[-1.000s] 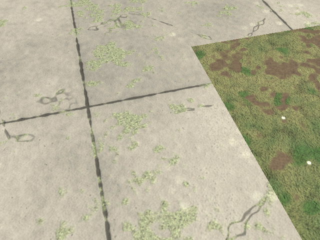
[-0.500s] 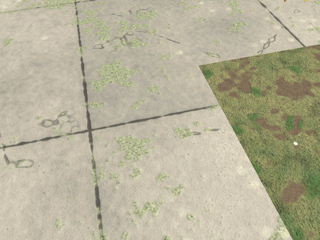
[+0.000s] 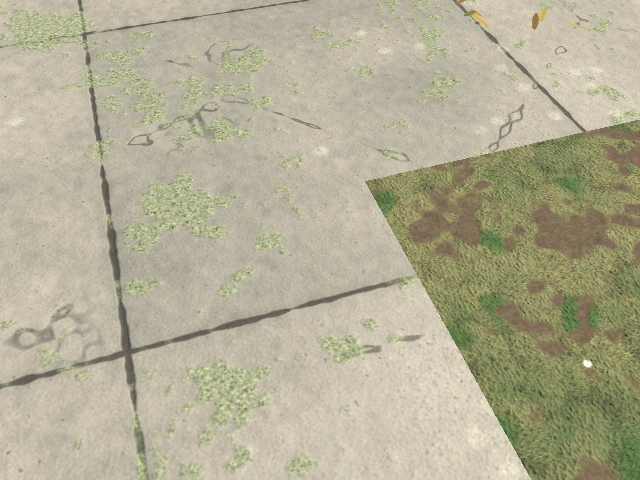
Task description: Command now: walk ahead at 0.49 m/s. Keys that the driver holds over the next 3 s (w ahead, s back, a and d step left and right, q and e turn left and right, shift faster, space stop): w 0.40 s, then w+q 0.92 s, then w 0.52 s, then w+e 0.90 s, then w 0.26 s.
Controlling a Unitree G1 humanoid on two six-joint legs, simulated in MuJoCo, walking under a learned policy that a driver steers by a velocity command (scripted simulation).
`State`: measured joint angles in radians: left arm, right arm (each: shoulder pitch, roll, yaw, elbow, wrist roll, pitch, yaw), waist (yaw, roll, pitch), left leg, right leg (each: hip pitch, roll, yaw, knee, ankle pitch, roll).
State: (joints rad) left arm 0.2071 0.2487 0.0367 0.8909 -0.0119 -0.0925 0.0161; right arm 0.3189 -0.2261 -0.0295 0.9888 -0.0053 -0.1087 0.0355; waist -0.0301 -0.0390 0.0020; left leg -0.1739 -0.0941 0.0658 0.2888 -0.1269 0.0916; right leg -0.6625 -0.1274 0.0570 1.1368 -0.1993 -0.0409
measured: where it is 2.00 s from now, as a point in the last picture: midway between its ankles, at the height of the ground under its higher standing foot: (237, 289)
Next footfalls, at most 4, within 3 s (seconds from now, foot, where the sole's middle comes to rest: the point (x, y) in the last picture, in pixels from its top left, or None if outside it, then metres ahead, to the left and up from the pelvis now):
0.30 right None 0.34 -0.17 -0.78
0.88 left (284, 432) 0.63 0.09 -0.78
1.36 right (313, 305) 0.96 0.01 -0.78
1.86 left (176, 288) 1.02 0.37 -0.78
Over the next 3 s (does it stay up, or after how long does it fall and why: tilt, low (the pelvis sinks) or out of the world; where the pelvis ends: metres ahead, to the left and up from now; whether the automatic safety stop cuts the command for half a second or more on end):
stays up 1.53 0.44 -0.01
